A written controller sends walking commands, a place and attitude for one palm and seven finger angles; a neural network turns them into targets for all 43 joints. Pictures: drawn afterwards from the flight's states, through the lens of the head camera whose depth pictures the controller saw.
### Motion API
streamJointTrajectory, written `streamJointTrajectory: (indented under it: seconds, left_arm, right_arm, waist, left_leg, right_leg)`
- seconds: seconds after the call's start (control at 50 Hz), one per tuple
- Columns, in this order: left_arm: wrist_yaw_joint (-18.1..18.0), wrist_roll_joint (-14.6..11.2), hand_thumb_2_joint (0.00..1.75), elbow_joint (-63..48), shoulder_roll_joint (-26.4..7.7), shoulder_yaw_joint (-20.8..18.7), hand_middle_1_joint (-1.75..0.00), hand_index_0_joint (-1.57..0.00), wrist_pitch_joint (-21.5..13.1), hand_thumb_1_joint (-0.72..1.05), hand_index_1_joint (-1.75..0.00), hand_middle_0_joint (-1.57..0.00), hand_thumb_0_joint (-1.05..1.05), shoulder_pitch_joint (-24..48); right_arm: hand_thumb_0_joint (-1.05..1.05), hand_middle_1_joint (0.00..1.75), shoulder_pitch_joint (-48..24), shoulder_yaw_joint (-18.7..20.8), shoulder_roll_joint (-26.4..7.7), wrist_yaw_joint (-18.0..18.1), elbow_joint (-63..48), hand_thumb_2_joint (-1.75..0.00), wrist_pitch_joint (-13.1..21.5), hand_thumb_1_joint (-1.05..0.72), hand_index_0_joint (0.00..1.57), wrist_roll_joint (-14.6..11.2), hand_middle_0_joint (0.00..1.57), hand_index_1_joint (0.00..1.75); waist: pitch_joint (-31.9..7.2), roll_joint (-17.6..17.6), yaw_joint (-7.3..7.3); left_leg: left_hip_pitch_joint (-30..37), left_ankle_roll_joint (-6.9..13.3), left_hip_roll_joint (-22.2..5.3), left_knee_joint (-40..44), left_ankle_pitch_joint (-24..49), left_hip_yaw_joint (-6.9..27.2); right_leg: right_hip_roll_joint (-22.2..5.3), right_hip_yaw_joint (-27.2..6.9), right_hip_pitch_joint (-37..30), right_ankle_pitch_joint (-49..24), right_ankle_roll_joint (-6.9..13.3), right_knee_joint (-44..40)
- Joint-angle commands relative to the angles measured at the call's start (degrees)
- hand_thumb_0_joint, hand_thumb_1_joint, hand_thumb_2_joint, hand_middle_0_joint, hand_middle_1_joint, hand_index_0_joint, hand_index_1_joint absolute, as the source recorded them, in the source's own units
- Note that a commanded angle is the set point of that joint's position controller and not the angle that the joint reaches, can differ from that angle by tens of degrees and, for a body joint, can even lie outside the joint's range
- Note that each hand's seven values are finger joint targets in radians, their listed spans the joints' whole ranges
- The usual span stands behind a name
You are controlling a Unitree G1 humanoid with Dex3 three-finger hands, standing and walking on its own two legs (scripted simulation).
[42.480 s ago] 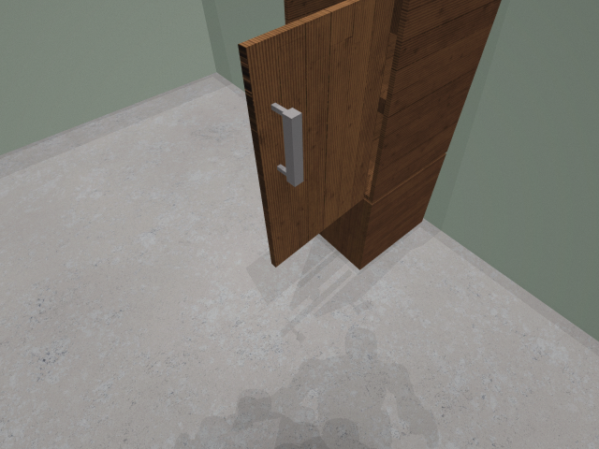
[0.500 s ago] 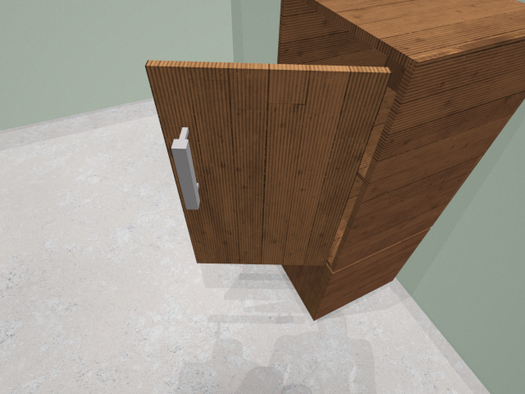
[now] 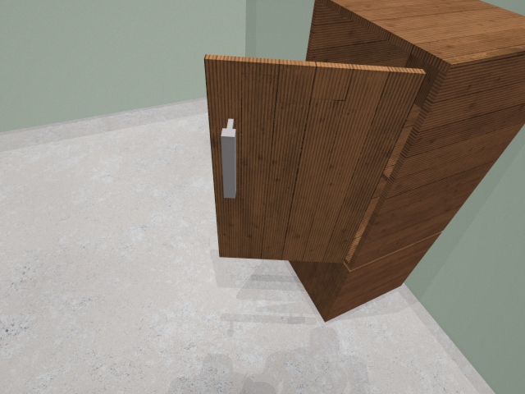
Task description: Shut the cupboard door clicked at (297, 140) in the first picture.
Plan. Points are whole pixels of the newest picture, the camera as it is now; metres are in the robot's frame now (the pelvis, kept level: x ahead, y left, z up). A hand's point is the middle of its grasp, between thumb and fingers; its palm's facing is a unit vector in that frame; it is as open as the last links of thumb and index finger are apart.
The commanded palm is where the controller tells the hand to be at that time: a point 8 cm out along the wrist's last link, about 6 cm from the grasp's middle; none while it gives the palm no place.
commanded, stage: shuffle to correct the standing spot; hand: left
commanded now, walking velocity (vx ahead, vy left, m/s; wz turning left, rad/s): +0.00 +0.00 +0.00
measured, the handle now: (230, 159) +0.53 +0.11 +0.06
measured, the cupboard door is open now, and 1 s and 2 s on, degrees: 64 64 64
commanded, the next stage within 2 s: come to a stop and stand still in 0.88 s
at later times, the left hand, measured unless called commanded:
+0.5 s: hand out of the picture -0.10 +0.12 -0.18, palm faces +0.13 -0.99 -0.11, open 7.4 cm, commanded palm none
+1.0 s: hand out of the picture +0.07 +0.10 -0.18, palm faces +0.09 -0.98 -0.16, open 7.3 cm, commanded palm none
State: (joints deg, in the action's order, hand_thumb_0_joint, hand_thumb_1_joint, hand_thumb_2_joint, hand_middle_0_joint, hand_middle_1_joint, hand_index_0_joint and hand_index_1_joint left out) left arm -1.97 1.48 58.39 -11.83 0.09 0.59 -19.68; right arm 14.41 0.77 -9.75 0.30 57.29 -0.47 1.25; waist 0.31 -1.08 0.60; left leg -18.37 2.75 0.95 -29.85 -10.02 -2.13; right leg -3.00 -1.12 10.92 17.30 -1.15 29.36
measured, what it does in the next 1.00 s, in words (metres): walks ahead: right foot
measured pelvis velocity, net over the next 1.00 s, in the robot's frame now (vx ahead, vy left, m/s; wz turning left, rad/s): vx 0.08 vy -0.07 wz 0.05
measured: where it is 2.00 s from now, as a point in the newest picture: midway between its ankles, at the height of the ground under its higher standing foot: outside the picture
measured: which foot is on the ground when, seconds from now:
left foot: down 0.00-0.80, up 0.82-1.00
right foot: down 0.00-0.54, up 0.56-0.78, down 0.80-1.00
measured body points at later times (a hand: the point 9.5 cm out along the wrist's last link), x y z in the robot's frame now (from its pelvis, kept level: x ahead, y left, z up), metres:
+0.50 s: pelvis +0.00 -0.02 +0.00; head -0.01 +0.00 +0.45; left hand -0.10 +0.18 -0.17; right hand +0.04 -0.26 -0.15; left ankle +0.05 +0.08 -0.73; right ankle -0.01 -0.16 -0.73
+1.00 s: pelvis +0.08 -0.07 +0.00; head +0.09 -0.04 +0.45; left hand +0.06 +0.15 -0.16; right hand +0.09 -0.29 -0.14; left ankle +0.10 +0.02 -0.70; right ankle +0.05 -0.18 -0.73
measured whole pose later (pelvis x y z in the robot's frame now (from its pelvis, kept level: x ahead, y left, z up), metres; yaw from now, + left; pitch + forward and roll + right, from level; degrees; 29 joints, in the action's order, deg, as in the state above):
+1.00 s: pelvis +0.08 -0.07 +0.00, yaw +3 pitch +1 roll -1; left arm -1.8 1.8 58.9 -8.7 -1.7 -1.7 -20.1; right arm 18.2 2.7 -7.4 -0.1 59.9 -0.4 1.8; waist 0.0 -1.6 -0.4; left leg -26.9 2.3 -2.5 -49.2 -21.8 -5.9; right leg -1.4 8.7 10.5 16.6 1.0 26.4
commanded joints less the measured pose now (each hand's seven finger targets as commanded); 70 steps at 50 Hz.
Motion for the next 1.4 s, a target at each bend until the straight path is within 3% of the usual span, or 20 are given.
streamJointTrajectory:
  seconds: [0.0, 0.3, 0.4, 0.46, 0.48, 0.52, 0.54, 0.64, 0.74, 0.78, 0.8, 0.86, 0.92, 1.0, 1.04, 1.06, 1.14, 1.2, 1.32, 1.38]
  left_arm:
    - [-0.1, 0.2, 0.90, -1.2, -4.1, -1.0, -0.30, -0.20, -0.6, 0.90, -0.30, -0.20, 0.00, -6.5]
    - [1.4, 0.2, 0.90, 2.0, -2.2, -2.0, -0.30, -0.20, 0.2, 0.90, -0.30, -0.20, 0.00, -14.1]
    - [0.7, -0.2, 0.90, 1.7, -4.0, -3.1, -0.30, -0.20, -0.5, 0.90, -0.30, -0.20, 0.00, -11.6]
    - [0.5, -0.2, 0.90, 0.3, -2.5, -2.6, -0.30, -0.20, -0.8, 0.90, -0.30, -0.20, 0.00, -6.3]
    - [0.8, -0.1, 0.90, 0.0, -1.2, -2.1, -0.30, -0.20, -0.7, 0.90, -0.30, -0.20, 0.00, -6.5]
    - [1.4, 0.3, 0.90, -2.3, 1.2, -2.1, -0.30, -0.20, -0.7, 0.90, -0.30, -0.20, 0.00, -5.3]
    - [1.5, 1.1, 0.90, -2.3, 0.0, -2.4, -0.30, -0.20, -0.3, 0.90, -0.30, -0.20, 0.00, -3.8]
    - [2.7, 0.5, 0.90, -1.2, 2.6, -2.7, -0.30, -0.20, -0.2, 0.90, -0.30, -0.20, 0.00, -6.7]
    - [2.1, 0.2, 0.90, 0.3, 2.4, -2.7, -0.30, -0.20, -1.6, 0.90, -0.30, -0.20, 0.00, -10.3]
    - [0.7, 0.6, 0.90, 1.1, -5.2, -4.0, -0.30, -0.20, -2.2, 0.90, -0.30, -0.20, 0.00, -14.0]
    - [0.2, 0.1, 0.90, 0.1, -5.8, -4.2, -0.30, -0.20, -2.1, 0.90, -0.30, -0.20, 0.00, -13.1]
    - [-0.1, 0.3, 0.90, -1.3, -2.8, -3.6, -0.30, -0.20, -3.0, 0.90, -0.30, -0.20, 0.00, -4.8]
    - [-0.4, 0.8, 0.90, -1.3, -2.0, -2.9, -0.30, -0.20, -3.3, 0.90, -0.30, -0.20, 0.00, -3.2]
    - [0.1, -0.3, 0.90, -0.2, -0.8, -2.2, -0.30, -0.20, -2.2, 0.90, -0.30, -0.20, 0.00, -4.3]
    - [0.2, -1.2, 0.90, -0.4, 2.9, -1.2, -0.30, -0.20, -1.7, 0.90, -0.30, -0.20, 0.00, -7.7]
    - [0.0, -1.0, 0.90, -0.5, 1.4, -1.3, -0.30, -0.20, -1.3, 0.90, -0.30, -0.20, 0.00, -6.2]
    - [-0.4, -0.8, 0.90, 1.6, 1.2, -1.4, -0.30, -0.20, -0.4, 0.90, -0.30, -0.20, 0.00, -5.5]
    - [-0.4, -0.5, 0.90, 1.2, 0.1, -1.9, -0.30, -0.20, -0.5, 0.90, -0.30, -0.20, 0.00, -5.4]
    - [-0.4, 0.2, 0.90, -2.3, -1.6, -2.6, -0.30, -0.20, -0.1, 0.90, -0.30, -0.20, 0.00, -3.1]
    - [-0.3, 0.0, 0.90, -3.7, -3.8, -2.6, -0.30, -0.20, -0.2, 0.90, -0.30, -0.20, 0.00, -0.1]
  right_arm:
    - [0.00, 0.30, 0.2, 2.1, -9.5, 0.4, -3.0, -0.90, 0.8, -0.90, 0.20, -0.2, 0.20, 0.30]
    - [0.00, 0.30, 0.8, 3.1, -8.3, 1.3, -0.3, -0.90, -0.3, -0.90, 0.20, 0.0, 0.20, 0.30]
    - [0.00, 0.30, 0.8, 2.3, -2.2, 1.1, -1.0, -0.90, 0.0, -0.90, 0.20, -0.1, 0.20, 0.30]
    - [0.00, 0.30, 5.3, 1.7, -1.3, 0.9, 0.4, -0.90, 1.6, -0.90, 0.20, -0.2, 0.20, 0.30]
    - [0.00, 0.30, 8.2, 2.2, -3.3, 1.2, 1.4, -0.90, 2.0, -0.90, 0.20, -0.1, 0.20, 0.30]
    - [0.00, 0.30, 14.6, 4.2, -11.0, 2.1, 2.4, -0.90, 2.2, -0.90, 0.20, 0.8, 0.20, 0.30]
    - [0.00, 0.30, 12.8, 4.1, -10.4, 2.0, 2.4, -0.90, 2.2, -0.90, 0.20, 0.8, 0.20, 0.30]
    - [0.00, 0.30, 4.0, 3.2, -7.0, 1.9, 0.0, -0.90, 3.4, -0.90, 0.20, 0.7, 0.20, 0.30]
    - [0.00, 0.30, 4.8, 3.5, -6.1, 1.3, 0.6, -0.90, 2.0, -0.90, 0.20, 0.7, 0.20, 0.30]
    - [0.00, 0.30, 4.4, 1.9, 1.0, 0.6, -1.5, -0.90, 1.8, -0.90, 0.20, -0.1, 0.20, 0.30]
    - [0.00, 0.30, 0.8, 2.3, -0.6, 0.2, -2.8, -0.90, 1.4, -0.90, 0.20, 0.0, 0.20, 0.30]
    - [0.00, 0.30, 2.7, 2.7, -1.0, -0.6, -1.6, -0.90, 1.1, -0.90, 0.20, 0.5, 0.20, 0.30]
    - [0.00, 0.30, 2.9, 2.0, 1.7, -0.9, -1.5, -0.90, 1.4, -0.90, 0.20, 0.1, 0.20, 0.30]
    - [0.00, 0.30, 10.8, 1.0, 1.6, 0.0, 1.8, -0.90, 2.7, -0.90, 0.20, 0.2, 0.20, 0.30]
    - [0.00, 0.30, 12.6, 1.5, -5.6, 1.5, 1.8, -0.90, 3.2, -0.90, 0.20, 0.1, 0.20, 0.30]
    - [0.00, 0.30, 10.5, 1.5, -6.5, 2.1, 1.3, -0.90, 2.5, -0.90, 0.20, 0.0, 0.20, 0.30]
    - [0.00, 0.30, 2.1, 0.6, -4.2, 2.9, 1.0, -0.90, 2.4, -0.90, 0.20, -0.6, 0.20, 0.30]
    - [0.00, 0.30, 1.4, 2.1, -5.9, 3.1, 0.0, -0.90, 1.8, -0.90, 0.20, -1.0, 0.20, 0.30]
    - [0.00, 0.30, -0.9, 3.3, -5.2, 2.4, -2.1, -0.90, -0.2, -0.90, 0.20, -0.6, 0.20, 0.30]
    - [0.00, 0.30, -0.9, 2.7, -2.1, 1.4, -2.4, -0.90, -1.2, -0.90, 0.20, -0.6, 0.20, 0.30]
  waist:
    - [3.2, 4.0, 0.68]
    - [3.9, 1.7, 0.81]
    - [6.4, -12.3, -0.75]
    - [5.6, -5.2, -3.80]
    - [6.7, 1.3, -4.09]
    - [8.7, 14.4, -5.34]
    - [10.1, 12.5, -3.94]
    - [4.6, 8.8, 0.53]
    - [0.6, 1.0, 2.16]
    - [2.0, -20.3, 3.99]
    - [3.9, -14.8, 4.62]
    - [4.8, -9.7, -0.18]
    - [4.9, -6.9, -0.98]
    - [2.3, 0.3, -2.66]
    - [-2.8, 17.9, -1.32]
    - [-2.3, 12.3, -1.38]
    - [-0.1, 12.1, 0.76]
    - [-3.1, 3.7, 0.53]
    - [-4.2, -2.1, -0.12]
    - [-2.3, -8.8, -0.79]
  left_leg:
    - [-3.2, 0.2, -7.3, 16.4, -24.2, 11.6]
    - [-3.3, -0.3, -6.9, 11.4, -28.4, 8.1]
    - [-5.0, -1.7, -0.1, -13.7, -13.3, -2.2]
    - [7.1, -1.4, -2.1, -2.6, -10.0, -1.6]
    - [10.1, -0.6, -5.5, 4.0, -17.3, 4.9]
    - [10.1, 7.2, -23.6, 22.1, -33.2, 30.0]
    - [3.6, 8.2, -24.0, 24.4, -34.1, 29.6]
    - [-3.5, 7.0, -17.4, 20.3, -17.0, 11.2]
    - [-8.8, 2.7, -11.2, 7.8, -21.6, 5.7]
    - [-23.5, -1.0, -0.8, -15.8, -23.1, -5.1]
    - [-22.5, 0.2, -2.7, -25.7, -22.4, -1.5]
    - [-20.9, 0.0, -5.2, -33.5, -13.5, -0.1]
    - [-13.0, -0.6, -4.7, -20.4, -13.0, -3.0]
    - [8.7, -1.8, -2.8, 2.5, 0.4, -4.3]
    - [15.0, 5.8, -21.3, 10.6, 24.4, 18.1]
    - [11.1, 10.1, -23.9, 11.0, 31.9, 18.8]
    - [8.1, 7.3, -17.1, 7.7, 44.2, 7.7]
    - [12.9, 5.3, -15.2, 3.4, 43.6, 5.7]
    - [6.8, 0.7, -9.0, -1.2, 17.4, 0.5]
    - [3.8, -2.0, -3.5, -4.3, -3.0, -2.1]
  right_leg:
    - [0.9, 0.3, 2.6, 6.0, 2.5, -3.8]
    - [2.9, -0.8, 6.1, 12.7, 4.2, -5.3]
    - [-7.9, -17.8, 11.7, 26.2, 9.5, -19.2]
    - [-4.2, -9.8, 18.5, 17.9, 8.0, -11.2]
    - [-0.6, -6.3, 22.4, 17.2, 6.3, -3.7]
    - [4.1, 3.6, 29.2, 12.5, 2.8, 20.3]
    - [0.7, 0.2, 27.3, 8.9, 3.3, 28.2]
    - [-1.4, 2.8, 14.9, 2.7, 2.2, 21.5]
    - [2.9, 7.6, -5.1, -0.7, 1.5, -3.5]
    - [-14.9, -16.6, -11.2, 15.8, 7.3, -18.2]
    - [-19.2, -19.7, -4.5, 19.8, 11.1, -22.4]
    - [-14.5, -10.1, -0.1, 9.7, 11.4, -19.4]
    - [-11.8, -0.5, 1.7, -8.7, 11.4, -14.9]
    - [-5.9, 3.9, 8.4, -6.2, 7.5, -2.6]
    - [-0.4, 7.0, 13.6, 8.0, 1.5, 9.8]
    - [-0.3, 4.0, 10.2, 14.9, 1.4, 14.0]
    - [-1.8, 3.0, 4.3, 4.9, 0.7, 7.0]
    - [-0.8, 3.4, 3.1, -6.7, 0.7, 0.4]
    - [-4.7, -2.2, 1.9, -26.7, 3.2, 0.1]
    - [-10.6, -7.3, 4.4, -21.3, 7.5, -5.9]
